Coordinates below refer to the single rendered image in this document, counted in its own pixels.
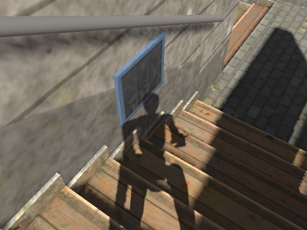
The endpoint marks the stairs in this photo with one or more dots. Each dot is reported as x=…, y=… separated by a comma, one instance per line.
x=244, y=24
x=206, y=170

